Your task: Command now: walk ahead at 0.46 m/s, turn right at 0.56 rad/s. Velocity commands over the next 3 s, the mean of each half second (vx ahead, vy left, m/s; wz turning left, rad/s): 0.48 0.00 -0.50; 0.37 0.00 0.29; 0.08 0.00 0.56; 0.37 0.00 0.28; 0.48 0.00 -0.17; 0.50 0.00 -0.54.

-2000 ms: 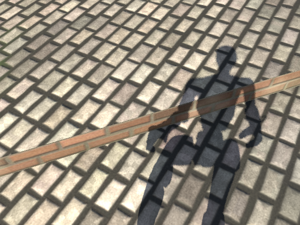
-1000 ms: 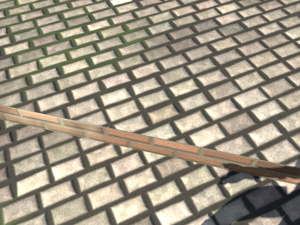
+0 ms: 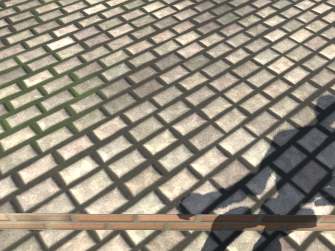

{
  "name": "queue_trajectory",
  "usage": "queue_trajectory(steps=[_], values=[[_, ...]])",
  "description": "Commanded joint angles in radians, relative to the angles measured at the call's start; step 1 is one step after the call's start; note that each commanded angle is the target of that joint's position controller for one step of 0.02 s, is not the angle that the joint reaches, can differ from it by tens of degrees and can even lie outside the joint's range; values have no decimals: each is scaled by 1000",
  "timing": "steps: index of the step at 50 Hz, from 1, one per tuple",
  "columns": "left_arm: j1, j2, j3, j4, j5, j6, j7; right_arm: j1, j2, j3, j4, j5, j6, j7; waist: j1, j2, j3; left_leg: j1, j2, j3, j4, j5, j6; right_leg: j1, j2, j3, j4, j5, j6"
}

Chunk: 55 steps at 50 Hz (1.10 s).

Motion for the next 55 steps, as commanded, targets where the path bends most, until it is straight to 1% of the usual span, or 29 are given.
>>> queue_trajectory(steps=[1,7,13,15,17,18,19,20,21,22,23,25,28,30,33,37,40,42,43,45,46,47,48,49,50,51,52,53,55], values=[[-49,63,18,-91,4,-10,-11,21,-101,-30,-30,-6,-17,-15,-32,152,15,191,273,-268,-297,50,137,-274,-105,35,32,109,2],[-176,24,-2,-148,16,-8,-31,46,-152,-43,19,3,-17,-22,-49,100,46,210,272,-59,-336,255,160,-330,-105,-6,-211,283,38],[-342,13,-15,-211,10,-20,-67,99,-209,-49,63,24,4,-29,-90,94,75,284,273,84,-278,444,109,-220,-57,-125,-497,354,-21],[-319,52,3,-220,17,-14,-70,96,-242,-57,62,29,17,-35,-50,130,23,338,282,118,-157,779,87,-133,1,-170,-520,258,-66],[-139,113,38,-186,19,-7,-67,94,-259,-59,59,38,37,-45,62,134,-91,320,270,143,128,988,65,112,79,-199,-596,228,-131],[18,158,66,-147,19,-1,-52,111,-227,-44,52,30,36,-51,141,91,-168,148,239,147,363,831,35,391,71,-135,-641,302,-168],[56,264,81,-132,19,1,-33,217,-78,4,6,-25,22,-37,47,-195,-267,-293,104,144,727,-133,-21,798,-205,290,-603,398,-289],[104,227,64,-154,23,-12,-36,202,-112,14,4,0,-10,-19,81,-165,-474,-444,3,-79,940,-393,-33,898,-358,717,-778,230,-425],[81,170,47,-139,34,-24,-43,83,-195,-14,-12,48,-23,-7,115,-44,-356,-521,62,-139,946,-282,-21,809,-318,583,-828,174,-354],[12,152,40,-137,28,-31,-41,19,-177,-3,-39,53,-29,-9,83,-6,-212,-526,102,-118,870,-188,-13,640,-280,445,-848,212,-318],[-59,116,26,-139,31,-35,-38,10,-156,2,-25,36,-24,-18,36,53,-140,-471,146,-111,799,-127,-19,486,-250,339,-864,321,-284],[-120,80,10,-137,50,-48,-37,70,-152,-1,5,24,4,-22,-25,6,-110,-331,174,-112,762,-74,-33,315,-209,214,-919,500,-268],[-101,80,9,-84,50,-68,-36,110,-105,6,31,23,39,-25,-41,-7,-93,-324,161,-97,766,-15,-65,256,-197,73,-959,636,-267],[-47,83,10,-39,52,-63,-28,91,-76,9,38,30,58,-31,-14,-58,-60,-420,137,-82,908,-19,-85,281,-214,44,-1002,552,-274],[56,17,-16,44,41,-33,-29,65,-34,7,34,67,96,-42,15,-69,53,-868,91,-159,1436,-202,-75,417,-274,93,-975,182,-262],[169,-15,-40,134,61,10,-9,-81,62,53,-54,61,72,-32,31,6,153,-1285,49,-170,1773,-283,-55,538,-321,52,-891,287,-203],[114,-3,-50,139,55,32,28,-255,115,103,-209,35,49,-15,2,31,180,-1233,65,-55,1478,-210,-65,349,-231,-115,-902,402,-120],[69,41,-46,139,56,29,67,-300,116,116,-310,-1,42,4,-37,9,65,-881,119,10,1172,-17,-62,171,-219,-190,-991,615,-100],[42,92,-28,127,46,30,73,-286,100,121,-313,2,48,11,-41,-4,6,-614,76,121,940,-29,-47,94,-194,-230,-1084,746,-126],[18,197,-4,131,16,6,54,-111,26,74,-261,8,53,8,-115,-142,-165,-333,-24,180,861,-94,27,309,-237,-268,-919,1667,-146],[-22,238,7,125,-1,16,49,22,-10,62,-228,-1,55,15,-177,-213,-261,-279,-56,155,747,-120,66,485,-257,-248,-767,1940,-130],[-57,226,4,106,-6,28,38,152,-91,34,-193,2,61,22,-242,-190,-341,-172,-92,74,511,-94,113,601,-227,-238,-537,1964,-94],[-16,170,-6,67,13,16,42,198,-226,-7,-181,2,64,23,-224,14,-378,105,8,-283,359,179,177,351,-144,-169,-195,1193,-24],[66,8,-47,17,62,-8,-8,164,-319,-25,-166,-51,78,-1,-77,483,-530,352,286,-929,33,482,378,-29,176,-30,211,-1,35],[79,82,-20,68,53,-35,-53,143,-221,-8,-204,-82,77,-15,-106,275,-593,320,317,-988,-7,418,359,-62,148,171,466,-51,8],[-38,67,-21,11,26,-27,-65,95,-145,11,-201,-50,68,-9,-98,147,-417,159,278,-865,14,279,311,-164,129,119,502,-35,0],[-118,15,-34,-24,36,-14,-50,76,-93,20,-170,9,65,0,-74,23,-210,1,223,-775,16,159,263,-251,119,50,572,-68,-3],[-109,-18,-45,-37,38,-5,-38,41,-60,26,-149,27,59,-4,-15,-23,-89,-135,178,-635,21,29,229,-301,70,37,562,-34,-18],[-65,-33,-55,-69,34,16,-26,-6,-26,31,-142,18,47,-13,56,61,-30,-250,106,-505,-32,24,194,-275,37,18,610,5,-29]])
Next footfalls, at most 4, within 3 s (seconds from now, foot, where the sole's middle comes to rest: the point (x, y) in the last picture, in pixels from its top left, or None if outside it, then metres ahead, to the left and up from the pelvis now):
0.36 right None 0.33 -0.16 -0.77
0.94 left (178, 182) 0.71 -0.01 -0.62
1.62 right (222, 159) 0.83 -0.20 -0.62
2.16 left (143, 113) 1.08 0.15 -0.62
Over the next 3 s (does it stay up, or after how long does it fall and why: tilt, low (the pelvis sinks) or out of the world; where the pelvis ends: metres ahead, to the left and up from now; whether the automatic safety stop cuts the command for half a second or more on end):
stays up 1.42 0.07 0.16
